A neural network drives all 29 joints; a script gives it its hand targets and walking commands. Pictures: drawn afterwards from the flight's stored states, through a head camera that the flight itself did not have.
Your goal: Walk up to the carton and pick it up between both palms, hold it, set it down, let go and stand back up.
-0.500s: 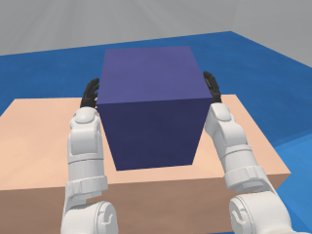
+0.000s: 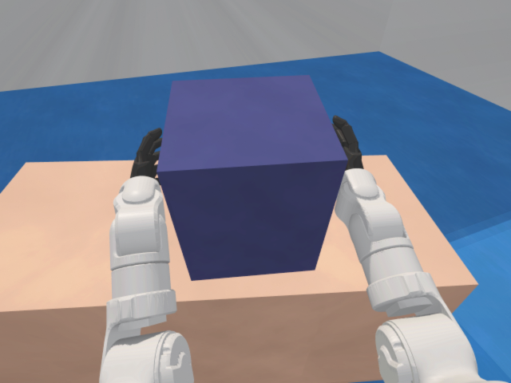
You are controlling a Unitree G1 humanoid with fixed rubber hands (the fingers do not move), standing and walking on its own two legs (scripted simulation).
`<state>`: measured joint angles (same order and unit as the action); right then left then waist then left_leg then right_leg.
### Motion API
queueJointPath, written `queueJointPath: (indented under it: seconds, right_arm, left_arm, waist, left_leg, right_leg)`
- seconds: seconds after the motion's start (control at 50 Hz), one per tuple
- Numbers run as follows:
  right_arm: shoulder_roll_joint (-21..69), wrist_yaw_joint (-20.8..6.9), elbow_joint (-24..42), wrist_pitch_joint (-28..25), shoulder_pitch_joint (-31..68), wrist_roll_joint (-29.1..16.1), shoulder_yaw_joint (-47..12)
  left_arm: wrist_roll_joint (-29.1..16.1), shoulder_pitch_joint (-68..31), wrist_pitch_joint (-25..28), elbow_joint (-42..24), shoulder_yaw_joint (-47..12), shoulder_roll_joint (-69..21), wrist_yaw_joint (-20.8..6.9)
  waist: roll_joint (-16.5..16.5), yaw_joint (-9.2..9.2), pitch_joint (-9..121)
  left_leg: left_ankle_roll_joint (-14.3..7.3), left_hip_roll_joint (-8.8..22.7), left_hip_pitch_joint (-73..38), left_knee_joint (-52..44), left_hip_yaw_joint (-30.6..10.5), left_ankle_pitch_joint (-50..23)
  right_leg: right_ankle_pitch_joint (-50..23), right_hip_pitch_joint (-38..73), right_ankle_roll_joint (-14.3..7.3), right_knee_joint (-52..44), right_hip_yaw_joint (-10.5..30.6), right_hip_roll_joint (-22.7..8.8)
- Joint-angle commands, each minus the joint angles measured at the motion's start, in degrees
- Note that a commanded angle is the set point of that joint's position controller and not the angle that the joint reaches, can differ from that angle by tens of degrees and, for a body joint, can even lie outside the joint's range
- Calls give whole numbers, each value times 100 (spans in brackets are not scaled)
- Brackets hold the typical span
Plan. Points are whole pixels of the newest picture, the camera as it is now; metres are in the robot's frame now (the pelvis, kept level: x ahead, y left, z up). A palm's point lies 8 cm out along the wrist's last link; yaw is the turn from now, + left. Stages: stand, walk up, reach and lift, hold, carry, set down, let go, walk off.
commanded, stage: hold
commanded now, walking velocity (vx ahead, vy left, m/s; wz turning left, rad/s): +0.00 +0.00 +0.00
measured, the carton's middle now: (248, 181) +0.38 +0.00 +0.17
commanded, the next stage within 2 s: none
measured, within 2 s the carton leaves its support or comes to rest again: neither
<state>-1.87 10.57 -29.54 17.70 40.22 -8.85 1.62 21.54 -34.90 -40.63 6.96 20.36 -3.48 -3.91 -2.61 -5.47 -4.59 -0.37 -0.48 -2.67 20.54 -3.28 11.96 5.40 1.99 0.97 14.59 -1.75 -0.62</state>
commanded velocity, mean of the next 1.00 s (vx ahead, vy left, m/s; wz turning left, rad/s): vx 0.00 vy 0.00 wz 0.00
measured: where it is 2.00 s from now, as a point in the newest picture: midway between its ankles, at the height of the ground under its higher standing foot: outside the picture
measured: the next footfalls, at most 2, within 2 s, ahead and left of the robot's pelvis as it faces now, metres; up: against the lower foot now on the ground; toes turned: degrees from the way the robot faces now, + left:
none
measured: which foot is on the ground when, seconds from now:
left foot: down 0.00-1.00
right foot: down 0.00-1.00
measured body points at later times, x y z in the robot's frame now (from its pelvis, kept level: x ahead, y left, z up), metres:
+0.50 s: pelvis +0.00 +0.00 +0.00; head -0.05 +0.02 +0.45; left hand +0.37 +0.16 +0.19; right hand +0.37 -0.15 +0.20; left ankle +0.01 +0.11 -0.75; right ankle +0.05 -0.13 -0.75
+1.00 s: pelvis +0.00 +0.00 +0.00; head -0.05 +0.02 +0.45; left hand +0.37 +0.15 +0.19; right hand +0.37 -0.15 +0.20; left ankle +0.01 +0.11 -0.75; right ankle +0.05 -0.13 -0.75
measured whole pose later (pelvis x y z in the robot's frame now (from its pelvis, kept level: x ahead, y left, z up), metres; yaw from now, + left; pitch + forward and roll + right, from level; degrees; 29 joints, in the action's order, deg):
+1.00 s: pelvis +0.00 +0.00 +0.00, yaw +0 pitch -11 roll -1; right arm -1.5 10.4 -30.9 17.3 40.7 -8.3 2.4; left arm 21.6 -35.7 -40.6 8.4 20.6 -3.2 -4.0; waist -2.9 -5.5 -4.9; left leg -0.2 -0.4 -2.5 20.4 -3.3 11.5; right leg 5.3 1.6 0.8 14.9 -1.8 -0.6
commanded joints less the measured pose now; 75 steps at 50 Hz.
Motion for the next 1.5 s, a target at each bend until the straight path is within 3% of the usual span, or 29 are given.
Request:
queueJointPath:
  seconds: [0.0,0.04,0.08,0.12,0.22,0.24,0.3,0.38,0.46,0.54,0.56,0.62,0.68,0.74,0.88,0.94,1.0,1.12,1.16,1.28,1.32,1.38,1.48]
  right_arm:
    - [3033,-675,1338,-230,3692,-378,-1871]
    - [3078,-660,1453,-263,3640,-385,-1920]
    - [3083,-664,1598,-306,3717,-446,-1995]
    - [3081,-654,1488,-257,3605,-371,-1916]
    - [3039,-674,1483,-276,3717,-386,-1925]
    - [3040,-668,1553,-275,3622,-398,-1946]
    - [3055,-654,1546,-250,3627,-488,-2040]
    - [3090,-668,1483,-254,3658,-416,-2020]
    - [3121,-617,1636,-277,3615,-424,-2008]
    - [3083,-658,1311,-233,3684,-259,-1777]
    - [3123,-675,1426,-277,3645,-313,-1845]
    - [3051,-671,1281,-251,3734,-314,-1765]
    - [3092,-682,1293,-267,3728,-303,-1840]
    - [3171,-680,1458,-319,3807,-346,-1903]
    - [3060,-692,1114,-258,3647,-268,-1743]
    - [3137,-665,1537,-307,3820,-399,-1917]
    - [3200,-671,1495,-329,3746,-414,-2011]
    - [3093,-675,1251,-262,3688,-315,-1857]
    - [3082,-660,1486,-273,3716,-382,-1936]
    - [3150,-632,1334,-249,3582,-371,-1873]
    - [3113,-663,1135,-228,3685,-283,-1755]
    - [3137,-672,1506,-308,3797,-357,-1870]
    - [3118,-673,1326,-275,3620,-354,-1865]
  left_arm:
    - [-846,-3587,261,-388,-2715,-2617,-846]
    - [-900,-3541,256,-493,-2842,-2689,-849]
    - [-948,-3654,297,-663,-2850,-2678,-823]
    - [-1023,-3801,348,-616,-2961,-2717,-807]
    - [-895,-3540,264,-382,-2776,-2652,-839]
    - [-925,-3436,265,-487,-2806,-2687,-837]
    - [-877,-3504,267,-619,-2752,-2608,-815]
    - [-842,-3489,263,-458,-2657,-2570,-839]
    - [-987,-3667,308,-738,-2922,-2687,-840]
    - [-807,-3583,255,-214,-2639,-2562,-878]
    - [-929,-3694,289,-528,-2835,-2667,-871]
    - [-905,-3690,275,-323,-2793,-2684,-861]
    - [-855,-3669,312,-260,-2681,-2620,-827]
    - [-933,-3789,348,-450,-2809,-2673,-819]
    - [-801,-3645,291,-233,-2597,-2546,-867]
    - [-926,-3643,314,-443,-2790,-2653,-839]
    - [-928,-3795,367,-600,-2812,-2652,-799]
    - [-834,-3648,294,-332,-2715,-2588,-824]
    - [-867,-3516,273,-401,-2745,-2608,-830]
    - [-882,-3632,290,-485,-2721,-2618,-860]
    - [-858,-3816,281,-307,-2654,-2551,-886]
    - [-959,-3732,321,-481,-2871,-2727,-845]
    - [-938,-3666,321,-490,-2821,-2668,-817]
  waist:
    - [448,-23,1851]
    - [405,-127,1914]
    - [428,-43,2078]
    - [486,-157,2058]
    - [473,-33,1933]
    - [405,-81,2027]
    - [404,19,2026]
    - [308,39,1938]
    - [389,-98,2176]
    - [378,-36,1660]
    - [511,-99,1901]
    - [502,-137,1901]
    - [421,-24,1885]
    - [471,-23,2065]
    - [406,-52,1706]
    - [395,-48,2153]
    - [484,10,2213]
    - [412,-50,1823]
    - [344,-25,1994]
    - [382,-41,1903]
    - [396,-69,1693]
    - [499,-98,2088]
    - [473,-80,1956]
  left_leg:
    - [185,-250,625,-535,505,-1160]
    - [214,-241,497,-470,500,-1386]
    - [215,-261,430,-445,506,-1591]
    - [218,-249,443,-427,477,-1455]
    - [206,-234,503,-506,494,-1387]
    - [213,-242,474,-469,484,-1453]
    - [182,-256,501,-410,496,-1634]
    - [148,-257,556,-504,530,-1340]
    - [200,-271,386,-398,492,-1562]
    - [134,-257,766,-625,533,-878]
    - [169,-229,620,-583,527,-1136]
    - [202,-235,572,-525,486,-1130]
    - [154,-256,630,-561,502,-1089]
    - [170,-238,568,-486,497,-1314]
    - [140,-243,672,-599,529,-986]
    - [174,-259,510,-469,518,-1378]
    - [164,-266,449,-448,504,-1438]
    - [169,-250,558,-534,502,-1050]
    - [157,-249,534,-488,511,-1225]
    - [154,-263,560,-498,500,-1296]
    - [153,-240,684,-598,505,-936]
    - [207,-248,529,-480,489,-1265]
    - [196,-238,531,-495,492,-1341]
  right_leg:
    - [-202,1046,-77,-23,-343,369]
    - [-450,1096,-88,-10,-343,369]
    - [-551,1145,-78,0,-345,376]
    - [-448,1059,-89,-1,-328,371]
    - [-410,1088,-93,-10,-331,372]
    - [-511,1142,-95,-9,-336,368]
    - [-666,1200,-65,29,-322,367]
    - [-434,1137,-61,2,-346,367]
    - [-641,1185,-54,36,-331,367]
    - [-72,1054,-73,-42,-336,339]
    - [-278,1087,-90,8,-315,352]
    - [-239,1030,-102,-20,-335,352]
    - [-198,1077,-89,-47,-319,334]
    - [-373,1072,-79,29,-324,357]
    - [-128,1055,-77,-36,-317,334]
    - [-490,1185,-71,9,-316,358]
    - [-488,1158,-51,25,-321,338]
    - [-179,1012,-77,-20,-349,354]
    - [-359,1112,-57,-10,-327,353]
    - [-439,1116,-50,14,-321,356]
    - [-87,996,-70,-35,-333,329]
    - [-354,1064,-97,14,-315,357]
    - [-388,1051,-90,-7,-317,348]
